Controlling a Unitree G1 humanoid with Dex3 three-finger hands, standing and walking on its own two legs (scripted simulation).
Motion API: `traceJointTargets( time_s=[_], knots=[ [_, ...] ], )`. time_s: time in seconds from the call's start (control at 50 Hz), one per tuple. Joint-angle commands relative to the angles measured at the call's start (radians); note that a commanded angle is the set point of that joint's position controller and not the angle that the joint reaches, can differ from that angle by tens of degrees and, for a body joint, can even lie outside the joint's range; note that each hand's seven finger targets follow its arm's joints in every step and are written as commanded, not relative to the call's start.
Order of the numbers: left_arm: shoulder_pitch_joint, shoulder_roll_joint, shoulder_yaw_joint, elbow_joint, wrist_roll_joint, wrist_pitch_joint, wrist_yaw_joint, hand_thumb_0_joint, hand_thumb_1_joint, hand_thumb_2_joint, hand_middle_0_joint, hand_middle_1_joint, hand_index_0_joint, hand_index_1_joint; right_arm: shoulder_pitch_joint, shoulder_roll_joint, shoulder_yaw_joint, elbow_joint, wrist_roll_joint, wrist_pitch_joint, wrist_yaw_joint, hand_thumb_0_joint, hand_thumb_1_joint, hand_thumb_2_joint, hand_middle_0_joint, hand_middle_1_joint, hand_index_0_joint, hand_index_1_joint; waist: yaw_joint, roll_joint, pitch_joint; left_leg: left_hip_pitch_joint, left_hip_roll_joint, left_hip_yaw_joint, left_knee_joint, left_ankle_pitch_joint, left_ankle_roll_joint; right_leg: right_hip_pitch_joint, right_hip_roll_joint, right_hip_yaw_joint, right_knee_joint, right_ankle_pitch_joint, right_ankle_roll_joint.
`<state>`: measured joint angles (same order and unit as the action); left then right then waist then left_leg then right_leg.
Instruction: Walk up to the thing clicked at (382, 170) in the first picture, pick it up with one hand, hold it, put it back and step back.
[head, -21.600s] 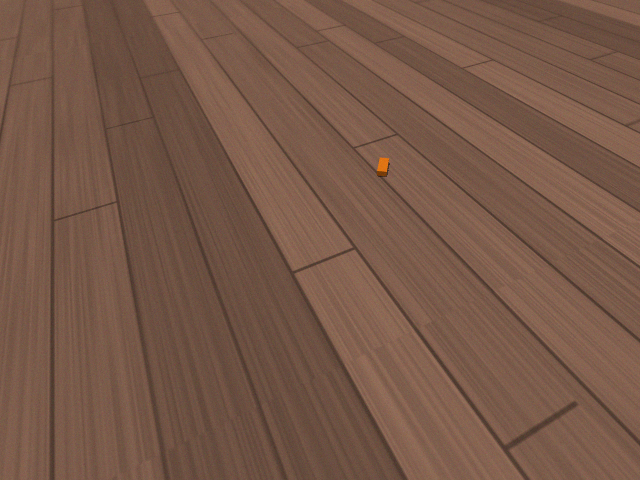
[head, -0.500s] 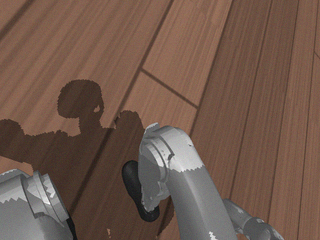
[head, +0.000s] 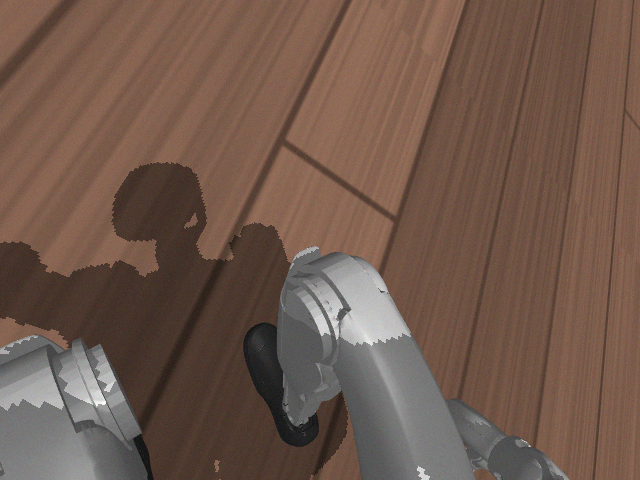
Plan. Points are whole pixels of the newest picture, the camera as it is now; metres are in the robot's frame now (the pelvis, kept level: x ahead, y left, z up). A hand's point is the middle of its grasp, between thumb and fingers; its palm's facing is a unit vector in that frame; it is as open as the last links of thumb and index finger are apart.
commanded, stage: close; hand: left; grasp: from above
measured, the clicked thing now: out of the picture +0.43 +0.41 -0.29
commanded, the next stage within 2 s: settle in 0.62 s
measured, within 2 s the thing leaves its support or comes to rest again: leaves its support in 0.94 s
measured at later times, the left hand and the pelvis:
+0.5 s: hand out of the picture +0.41 +0.39 -0.25, palm faces -0.43 -0.20 -0.88, open 8.1 cm; pelvis +0.00 +0.00 +0.00, yaw +0 degrees
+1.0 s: hand out of the picture +0.42 +0.40 -0.23, palm faces -0.39 -0.18 -0.91, open 7.9 cm; pelvis +0.00 +0.00 +0.00, yaw +1 degrees
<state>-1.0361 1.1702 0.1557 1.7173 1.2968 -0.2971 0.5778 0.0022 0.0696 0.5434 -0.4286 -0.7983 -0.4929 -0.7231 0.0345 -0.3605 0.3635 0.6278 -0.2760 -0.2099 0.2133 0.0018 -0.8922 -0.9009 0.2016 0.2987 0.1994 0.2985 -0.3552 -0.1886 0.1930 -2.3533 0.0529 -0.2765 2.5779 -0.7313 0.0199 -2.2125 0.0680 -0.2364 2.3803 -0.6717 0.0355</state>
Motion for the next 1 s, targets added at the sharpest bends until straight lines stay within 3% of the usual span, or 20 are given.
traceJointTargets(
  time_s=[0.0,0.1,0.12,0.14,0.16,0.18,0.28,0.34,0.44,0.5,0.54,0.58,0.62,0.66,0.72,0.76,0.84,0.92,0.94,0.98],
  knots=[
    [-0.203,0.258,0.004,-0.118,-0.029,0.009,0.034,0.000,0.211,0.425,-0.512,-0.740,-0.600,-0.648,0.168,-0.349,-0.114,0.007,0.010,-0.002,-0.005,0.000,-0.888,-0.897,0.200,0.299,0.199,0.299,-0.026,0.632,-0.626,0.547,0.033,0.063,-0.282,0.293,-0.025,0.311,0.038,-0.064,-0.171,0.283,-0.052],
    [-0.208,0.262,0.016,-0.135,-0.040,0.004,0.020,0.000,0.271,0.384,-0.552,-0.704,-0.645,-0.608,0.183,-0.344,-0.109,0.011,0.015,-0.008,-0.002,0.000,-0.887,-0.896,0.200,0.299,0.199,0.299,-0.038,0.590,-0.615,0.521,0.032,0.064,-0.274,0.257,-0.019,0.311,0.036,-0.061,-0.178,0.258,-0.047],
    [-0.219,0.230,-0.016,-0.137,-0.041,0.002,0.016,0.000,0.292,0.355,-0.558,-0.697,-0.658,-0.595,0.170,-0.349,-0.116,0.001,0.012,-0.010,-0.004,0.000,-0.886,-0.896,0.200,0.299,0.199,0.299,-0.037,0.598,-0.631,0.526,0.032,0.070,-0.269,0.260,-0.017,0.317,0.040,-0.057,-0.185,0.264,-0.049],
    [-0.197,0.266,0.017,-0.104,-0.049,0.000,0.021,0.000,0.305,0.388,-0.591,-0.687,-0.677,-0.598,0.170,-0.338,-0.104,0.010,0.013,-0.007,-0.007,0.000,-0.888,-0.897,0.200,0.299,0.199,0.299,-0.033,0.566,-0.634,0.502,0.032,0.071,-0.266,0.241,-0.013,0.338,0.042,-0.058,-0.196,0.254,-0.047],
    [-0.218,0.277,0.015,-0.144,-0.042,-0.004,0.019,0.000,0.328,0.368,-0.596,-0.695,-0.692,-0.596,0.180,-0.342,-0.105,0.012,0.018,-0.004,-0.007,0.000,-0.888,-0.897,0.200,0.299,0.199,0.299,-0.033,0.586,-0.639,0.508,0.030,0.069,-0.270,0.247,-0.016,0.333,0.036,-0.058,-0.185,0.258,-0.048],
    [-0.188,0.246,-0.001,-0.112,-0.039,-0.001,0.013,0.000,0.339,0.342,-0.590,-0.696,-0.695,-0.588,0.184,-0.344,-0.112,0.007,0.013,-0.003,-0.008,0.000,-0.887,-0.896,0.200,0.299,0.199,0.299,-0.037,0.578,-0.625,0.509,0.029,0.075,-0.269,0.253,-0.015,0.335,0.039,-0.055,-0.190,0.261,-0.048],
    [-0.201,0.238,-0.012,-0.132,-0.045,-0.009,0.007,0.000,0.446,0.357,-0.671,-0.699,-0.776,-0.590,0.182,-0.344,-0.113,0.017,0.016,0.000,-0.011,0.000,-0.888,-0.896,0.200,0.299,0.199,0.299,-0.034,0.596,-0.635,0.523,0.031,0.080,-0.260,0.285,-0.016,0.348,0.043,-0.053,-0.193,0.283,-0.048],
    [-0.175,0.250,-0.001,-0.105,-0.035,-0.003,0.010,0.000,0.499,0.294,-0.687,-0.687,-0.809,-0.561,0.179,-0.325,-0.095,0.015,0.017,0.000,-0.004,0.000,-0.888,-0.896,0.200,0.299,0.199,0.299,-0.026,0.591,-0.621,0.534,0.033,0.064,-0.269,0.300,-0.022,0.317,0.037,-0.064,-0.169,0.282,-0.049],
    [-0.187,0.285,0.031,-0.145,-0.042,-0.006,0.021,0.000,0.573,0.326,-0.771,-0.658,-0.878,-0.548,0.172,-0.344,-0.115,0.007,0.021,0.002,-0.009,0.000,-0.889,-0.896,0.200,0.299,0.199,0.299,-0.008,0.600,-0.641,0.524,0.031,0.073,-0.276,0.278,-0.020,0.322,0.038,-0.058,-0.176,0.269,-0.051],
    [-0.168,0.243,0.003,-0.126,-0.032,-0.003,0.015,0.000,0.629,0.363,-0.829,-0.656,-0.926,-0.556,0.175,-0.343,-0.114,0.009,0.015,0.003,-0.007,0.000,-0.890,-0.897,0.200,0.299,0.199,0.299,-0.025,0.607,-0.635,0.548,0.033,0.073,-0.270,0.302,-0.021,0.321,0.045,-0.060,-0.181,0.280,-0.050],
    [-0.203,0.262,0.017,-0.165,-0.038,-0.007,0.024,0.000,0.690,0.366,-0.868,-0.654,-0.968,-0.551,0.173,-0.340,-0.114,0.010,0.014,0.005,-0.010,0.000,-0.889,-0.897,0.200,0.299,0.199,0.299,-0.019,0.625,-0.666,0.541,0.031,0.075,-0.270,0.315,-0.021,0.343,0.044,-0.061,-0.178,0.300,-0.051],
    [-0.176,0.256,0.023,-0.114,-0.043,-0.003,0.022,0.000,0.720,0.395,-0.909,-0.645,-0.999,-0.553,0.178,-0.325,-0.102,0.019,0.018,0.004,-0.007,0.000,-0.891,-0.897,0.200,0.299,0.199,0.299,-0.025,0.583,-0.619,0.504,0.032,0.070,-0.268,0.281,-0.019,0.326,0.040,-0.063,-0.178,0.273,-0.048],
    [-0.186,0.241,0.000,-0.123,-0.033,-0.007,0.017,0.000,0.753,0.371,-0.926,-0.634,-1.022,-0.535,0.182,-0.345,-0.113,0.011,0.014,0.004,-0.007,0.000,-0.889,-0.896,0.200,0.299,0.199,0.299,-0.038,0.582,-0.617,0.505,0.031,0.075,-0.263,0.281,-0.015,0.330,0.045,-0.058,-0.182,0.279,-0.049],
    [-0.192,0.273,0.024,-0.132,-0.036,-0.010,0.024,0.000,0.803,0.373,-0.967,-0.628,-1.063,-0.530,0.178,-0.330,-0.103,0.014,0.016,0.007,-0.011,0.000,-0.890,-0.897,0.200,0.299,0.199,0.299,-0.022,0.574,-0.639,0.501,0.030,0.079,-0.262,0.276,-0.013,0.346,0.045,-0.058,-0.189,0.276,-0.048],
    [-0.184,0.231,-0.007,-0.103,-0.033,-0.008,0.023,0.000,0.782,0.370,-0.999,-0.653,-1.104,-0.547,0.173,-0.342,-0.112,0.012,0.013,0.004,-0.013,0.000,-0.901,-0.899,0.200,0.300,0.199,0.300,-0.035,0.555,-0.604,0.478,0.030,0.082,-0.260,0.236,-0.011,0.326,0.046,-0.056,-0.193,0.247,-0.048],
    [-0.244,0.271,0.009,-0.179,-0.037,-0.014,0.027,0.000,0.810,0.312,-0.991,-0.650,-1.112,-0.527,0.174,-0.343,-0.116,0.016,0.016,0.003,-0.018,0.000,-0.901,-0.899,0.200,0.300,0.199,0.300,-0.022,0.609,-0.656,0.513,0.029,0.075,-0.268,0.243,-0.018,0.319,0.039,-0.060,-0.180,0.254,-0.051],
    [-0.229,0.293,0.030,-0.184,-0.028,0.008,0.011,0.000,0.824,0.306,-1.014,-0.621,-1.129,-0.504,0.186,-0.331,-0.118,0.017,0.021,0.002,-0.015,0.000,-0.901,-0.899,0.200,0.300,0.199,0.300,-0.016,0.636,-0.668,0.539,0.031,0.074,-0.276,0.256,-0.023,0.309,0.035,-0.054,-0.173,0.256,-0.052],
    [-0.229,0.244,0.024,-0.293,-0.055,0.015,0.000,0.000,0.861,0.340,-1.059,-0.603,-1.163,-0.498,0.174,-0.328,-0.141,0.008,0.022,0.007,-0.012,0.000,-0.899,-0.898,0.200,0.300,0.199,0.300,0.014,0.707,-0.742,0.605,0.028,0.076,-0.296,0.347,-0.035,0.313,0.034,-0.061,-0.165,0.315,-0.056],
    [-0.165,0.229,0.012,-0.237,-0.047,0.028,-0.011,0.000,0.857,0.347,-1.043,-0.625,-1.153,-0.514,0.172,-0.321,-0.144,0.011,0.027,0.007,-0.008,0.000,-0.899,-0.898,0.200,0.300,0.199,0.300,0.021,0.707,-0.722,0.603,0.029,0.075,-0.297,0.345,-0.035,0.294,0.032,-0.056,-0.158,0.308,-0.061],
    [-0.144,0.251,0.044,-0.242,-0.046,0.050,-0.031,0.000,0.841,0.339,-1.045,-0.589,-1.147,-0.486,0.196,-0.328,-0.165,0.018,0.034,0.015,-0.004,0.000,-0.898,-0.897,0.200,0.300,0.199,0.300,0.034,0.695,-0.723,0.579,0.023,0.088,-0.304,0.335,-0.032,0.295,0.034,-0.048,-0.168,0.293,-0.060]
  ],
)
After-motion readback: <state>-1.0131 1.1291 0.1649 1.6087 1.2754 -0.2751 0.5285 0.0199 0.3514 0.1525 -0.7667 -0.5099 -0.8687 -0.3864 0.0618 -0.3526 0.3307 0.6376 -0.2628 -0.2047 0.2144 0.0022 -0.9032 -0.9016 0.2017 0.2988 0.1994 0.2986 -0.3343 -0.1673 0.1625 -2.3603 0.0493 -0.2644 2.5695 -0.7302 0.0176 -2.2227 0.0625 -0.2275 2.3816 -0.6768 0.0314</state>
